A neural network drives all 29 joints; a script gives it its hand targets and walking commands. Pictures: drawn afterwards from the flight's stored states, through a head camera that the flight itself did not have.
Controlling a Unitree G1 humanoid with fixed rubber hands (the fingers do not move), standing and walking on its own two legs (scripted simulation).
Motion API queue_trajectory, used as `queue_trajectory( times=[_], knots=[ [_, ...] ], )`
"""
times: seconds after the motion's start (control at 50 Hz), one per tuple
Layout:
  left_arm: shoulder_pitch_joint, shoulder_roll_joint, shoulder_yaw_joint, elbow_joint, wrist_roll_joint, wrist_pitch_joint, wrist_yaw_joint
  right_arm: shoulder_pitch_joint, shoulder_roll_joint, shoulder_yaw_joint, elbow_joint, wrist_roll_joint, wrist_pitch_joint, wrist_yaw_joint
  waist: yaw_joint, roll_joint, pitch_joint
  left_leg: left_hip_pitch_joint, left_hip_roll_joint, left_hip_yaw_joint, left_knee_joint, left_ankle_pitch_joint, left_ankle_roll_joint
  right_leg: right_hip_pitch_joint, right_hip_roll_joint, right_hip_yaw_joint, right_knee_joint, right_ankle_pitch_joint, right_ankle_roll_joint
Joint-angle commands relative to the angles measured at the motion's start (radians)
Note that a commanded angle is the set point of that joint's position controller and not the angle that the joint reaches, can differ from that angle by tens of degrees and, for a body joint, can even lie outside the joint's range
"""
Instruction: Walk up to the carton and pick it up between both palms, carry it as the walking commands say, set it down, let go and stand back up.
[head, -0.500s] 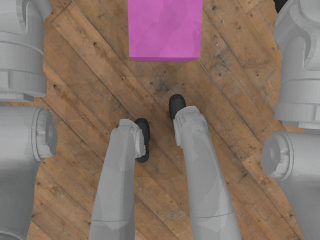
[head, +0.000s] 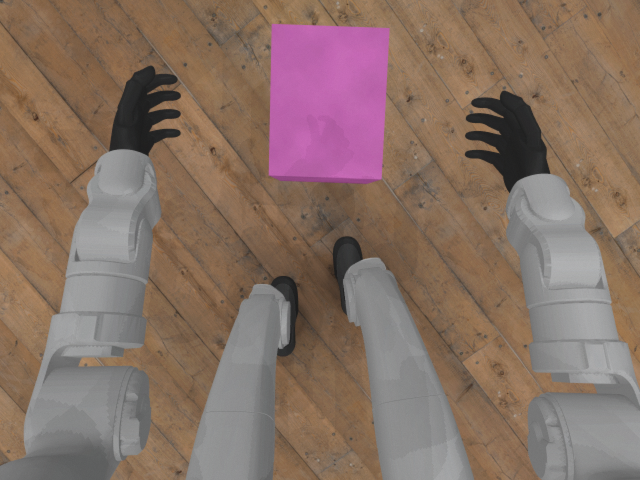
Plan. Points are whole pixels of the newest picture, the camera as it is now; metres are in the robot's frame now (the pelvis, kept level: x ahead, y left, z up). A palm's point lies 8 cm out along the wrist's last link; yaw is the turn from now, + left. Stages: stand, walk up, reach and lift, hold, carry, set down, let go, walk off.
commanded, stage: let go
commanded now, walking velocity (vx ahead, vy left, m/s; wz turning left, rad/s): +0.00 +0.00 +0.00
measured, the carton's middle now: (326, 116) +0.54 -0.05 -0.58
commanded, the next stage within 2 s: stand in 1.18 s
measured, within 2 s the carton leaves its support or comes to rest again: neither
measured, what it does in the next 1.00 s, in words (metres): rises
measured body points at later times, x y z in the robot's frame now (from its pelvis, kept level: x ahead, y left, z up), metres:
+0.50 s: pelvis +0.04 -0.01 +0.06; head +0.06 +0.00 +0.51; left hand +0.27 +0.22 -0.02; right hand +0.22 -0.21 -0.01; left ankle +0.04 +0.11 -0.65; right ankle +0.12 -0.08 -0.65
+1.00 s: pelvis +0.10 +0.00 +0.08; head +0.12 +0.00 +0.53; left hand +0.26 +0.23 +0.00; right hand +0.25 -0.23 +0.00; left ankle +0.04 +0.11 -0.65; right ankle +0.13 -0.08 -0.65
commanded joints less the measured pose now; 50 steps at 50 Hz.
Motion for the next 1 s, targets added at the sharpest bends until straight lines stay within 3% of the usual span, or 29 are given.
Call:
queue_trajectory(
  times=[0.0, 0.02, 0.04, 0.06, 0.12, 0.14, 0.16, 0.18, 0.22, 0.26, 0.3, 0.34, 0.38, 0.4, 0.44, 0.46, 0.48, 0.52, 0.58, 0.6, 0.64, 0.66, 0.68, 0.72, 0.78, 0.84, 0.86, 0.94, 0.98],
  knots=[
    [0.042, 0.156, 0.072, -0.325, 0.032, -0.085, 0.017, 0.106, -0.181, -0.046, -0.385, -0.014, -0.073, 0.017, 0.021, -0.081, -1.989, -0.154, 0.024, -0.014, -0.242, 0.222, -0.010, 1.559, -0.049, 0.198, 0.014, 0.817, 0.029],
    [0.055, 0.132, 0.073, -0.315, 0.018, -0.106, 0.015, 0.125, -0.177, -0.041, -0.424, -0.018, -0.093, 0.013, 0.004, -0.133, -1.900, -0.199, 0.024, -0.007, -0.272, 0.175, 0.005, 1.581, -0.054, 0.207, -0.004, 0.850, 0.035],
    [0.040, 0.122, 0.071, -0.274, 0.023, -0.122, -0.006, 0.158, -0.150, -0.013, -0.301, -0.028, -0.092, 0.020, 0.024, -0.072, -1.777, -0.165, 0.024, -0.005, -0.275, 0.132, 0.002, 1.495, -0.060, 0.217, -0.046, 0.679, 0.041],
    [0.221, 0.080, 0.060, -0.301, 0.039, -0.139, -0.012, 0.319, -0.134, 0.002, -0.377, -0.033, -0.109, 0.023, 0.021, -0.050, -1.874, 0.032, 0.025, -0.016, -0.287, 0.220, 0.005, 1.501, -0.040, 0.186, -0.078, 0.666, 0.042],
    [0.155, 0.089, 0.045, -0.269, 0.030, -0.190, -0.034, 0.309, -0.100, 0.046, -0.321, 0.014, -0.146, 0.037, 0.050, 0.030, -1.665, -0.043, 0.030, -0.027, -0.299, 0.196, 0.006, 1.407, -0.060, 0.190, -0.109, 0.644, 0.045],
    [0.471, 0.061, 0.048, -0.320, 0.069, -0.212, -0.047, 0.642, -0.071, 0.058, -0.361, -0.039, -0.166, 0.035, 0.045, 0.005, -1.842, 0.187, 0.027, -0.021, -0.318, 0.278, 0.009, 1.549, -0.043, 0.162, -0.140, 0.675, 0.057],
    [0.272, 0.086, 0.061, -0.195, 0.056, -0.215, -0.055, 0.403, -0.075, 0.066, -0.248, 0.004, -0.171, 0.043, 0.066, 0.015, -1.488, 0.041, 0.048, -0.032, -0.331, 0.105, 0.014, 1.291, -0.069, 0.164, -0.165, 0.420, 0.070],
    [0.445, 0.074, 0.047, -0.241, 0.087, -0.234, -0.062, 0.595, -0.066, 0.075, -0.295, -0.009, -0.191, 0.042, 0.063, 0.059, -1.546, 0.147, 0.053, -0.036, -0.347, 0.158, 0.011, 1.380, -0.062, 0.176, -0.195, 0.425, 0.061],
    [0.492, 0.019, 0.074, -0.119, 0.106, -0.245, -0.072, 0.587, -0.032, 0.112, -0.197, 0.005, -0.207, 0.058, 0.107, 0.048, -1.265, 0.114, 0.067, -0.032, -0.368, 0.047, 0.012, 1.230, -0.079, 0.161, -0.246, 0.168, 0.072],
    [0.601, -0.002, 0.065, -0.084, 0.116, -0.274, -0.093, 0.717, -0.023, 0.085, -0.179, -0.043, -0.238, 0.059, 0.063, 0.033, -1.149, 0.169, 0.086, -0.043, -0.379, 0.045, 0.004, 1.187, -0.080, 0.177, -0.305, 0.066, 0.080],
    [0.667, -0.027, 0.057, 0.032, 0.126, -0.274, -0.112, 0.747, 0.013, 0.139, -0.140, -0.035, -0.242, 0.058, 0.075, -0.011, -0.914, 0.223, 0.103, -0.040, -0.386, -0.035, 0.006, 1.080, -0.097, 0.188, -0.403, -0.255, 0.098],
    [0.726, -0.029, 0.043, 0.036, 0.147, -0.281, -0.128, 0.785, 0.018, 0.110, -0.137, -0.068, -0.254, 0.057, 0.060, -0.011, -0.773, 0.306, 0.127, -0.046, -0.477, -0.115, 0.016, 1.050, -0.079, 0.119, -0.437, -0.294, 0.105],
    [0.570, -0.012, 0.067, 0.066, 0.116, -0.276, -0.139, 0.633, 0.008, 0.111, -0.104, -0.077, -0.245, 0.051, 0.041, -0.029, -0.544, 0.244, 0.127, -0.031, -0.488, -0.206, 0.017, 0.955, -0.099, 0.134, -0.494, -0.438, 0.101],
    [0.604, 0.000, 0.046, 0.069, 0.105, -0.279, -0.151, 0.649, 0.000, 0.097, -0.136, -0.094, -0.246, 0.048, 0.036, -0.041, -0.529, 0.292, 0.138, -0.028, -0.520, -0.210, 0.024, 0.966, -0.092, 0.113, -0.504, -0.415, 0.101],
    [0.554, -0.015, 0.006, 0.052, 0.088, -0.276, -0.161, 0.631, -0.015, 0.076, -0.048, -0.116, -0.231, 0.037, 0.001, 0.050, -0.398, 0.332, 0.151, -0.027, -0.595, -0.250, 0.019, 0.932, -0.085, 0.069, -0.522, -0.381, 0.087],
    [0.576, 0.010, 0.031, 0.076, 0.111, -0.260, -0.166, 0.623, 0.000, 0.083, -0.073, -0.121, -0.226, 0.035, 0.048, 0.018, -0.369, 0.387, 0.129, -0.025, -0.599, -0.235, 0.017, 0.927, -0.099, 0.075, -0.569, -0.422, 0.088],
    [0.587, -0.022, 0.000, 0.062, 0.105, -0.255, -0.168, 0.688, 0.001, 0.076, -0.026, -0.128, -0.207, 0.034, 0.018, 0.087, -0.343, 0.411, 0.156, -0.027, -0.645, -0.241, 0.015, 0.934, -0.094, 0.072, -0.565, -0.378, 0.080],
    [0.658, -0.022, -0.003, -0.013, 0.110, -0.276, -0.168, 0.690, -0.037, 0.060, -0.103, -0.140, -0.223, 0.044, 0.059, 0.143, -0.430, 0.442, 0.173, -0.034, -0.734, -0.223, 0.030, 1.090, -0.044, 0.006, -0.507, -0.154, 0.087],
    [0.778, -0.051, -0.006, -0.058, 0.118, -0.297, -0.157, 0.804, -0.038, 0.093, -0.084, -0.124, -0.235, 0.057, 0.059, 0.155, -0.478, 0.416, 0.196, -0.063, -0.823, -0.099, 0.058, 1.280, -0.010, -0.021, -0.468, 0.055, 0.092],
    [0.759, -0.019, 0.002, -0.123, 0.127, -0.303, -0.160, 0.802, -0.058, 0.066, -0.110, -0.151, -0.235, 0.059, 0.071, 0.137, -0.473, 0.356, 0.205, -0.067, -0.843, -0.175, 0.065, 1.359, 0.010, -0.025, -0.456, 0.054, 0.099],
    [0.810, -0.049, -0.024, -0.077, 0.090, -0.295, -0.176, 0.854, -0.082, 0.039, -0.094, -0.161, -0.224, 0.060, -0.008, 0.079, -0.437, 0.274, 0.231, -0.081, -0.886, -0.257, 0.092, 1.484, 0.024, -0.028, -0.450, 0.046, 0.099],
    [0.827, -0.018, -0.015, -0.113, 0.100, -0.312, -0.173, 0.834, -0.084, 0.052, -0.126, -0.157, -0.234, 0.069, 0.030, 0.061, -0.457, 0.312, 0.230, -0.086, -0.890, -0.276, 0.101, 1.532, 0.032, -0.044, -0.453, 0.032, 0.105],
    [0.836, -0.036, -0.050, -0.078, 0.080, -0.303, -0.184, 0.843, -0.064, 0.053, -0.086, -0.157, -0.227, 0.065, 0.003, 0.004, -0.416, 0.327, 0.215, -0.079, -0.882, -0.215, 0.101, 1.481, 0.021, -0.027, -0.472, 0.054, 0.098],
    [0.832, -0.036, -0.079, -0.084, 0.038, -0.291, -0.195, 0.806, -0.053, 0.038, -0.080, -0.150, -0.225, 0.062, 0.015, -0.078, -0.400, 0.424, 0.175, -0.063, -0.835, -0.141, 0.072, 1.379, 0.005, -0.020, -0.514, -0.010, 0.093],
    [0.833, -0.009, -0.053, -0.107, 0.054, -0.284, -0.192, 0.780, -0.048, 0.039, -0.089, -0.149, -0.230, 0.067, 0.062, -0.106, -0.445, 0.503, 0.153, -0.067, -0.780, -0.039, 0.051, 1.327, -0.012, -0.016, -0.529, 0.006, 0.088],
    [0.856, 0.008, -0.034, -0.126, 0.062, -0.281, -0.190, 0.809, -0.040, 0.051, -0.124, -0.137, -0.235, 0.070, 0.088, -0.085, -0.445, 0.540, 0.134, -0.054, -0.728, 0.044, 0.042, 1.309, -0.029, 0.005, -0.537, 0.037, 0.084],
    [0.841, 0.012, -0.038, -0.168, 0.064, -0.292, -0.186, 0.808, -0.050, 0.043, -0.136, -0.142, -0.245, 0.068, 0.065, -0.053, -0.464, 0.551, 0.134, -0.048, -0.734, 0.109, 0.036, 1.324, -0.024, 0.008, -0.528, 0.121, 0.079],
    [0.941, 0.021, -0.005, -0.084, 0.074, -0.287, -0.160, 0.827, -0.068, 0.049, -0.107, -0.110, -0.213, 0.060, 0.129, -0.027, -0.518, 0.611, 0.101, -0.045, -0.675, 0.314, 0.007, 1.288, -0.025, 0.037, -0.514, 0.308, 0.054],
    [0.954, 0.048, 0.003, -0.102, 0.059, -0.317, -0.139, 0.881, -0.066, 0.047, -0.090, -0.108, -0.205, 0.044, 0.146, 0.048, -0.618, 0.631, 0.100, -0.040, -0.646, 0.417, -0.001, 1.324, -0.018, 0.044, -0.460, 0.429, 0.050]
  ],
)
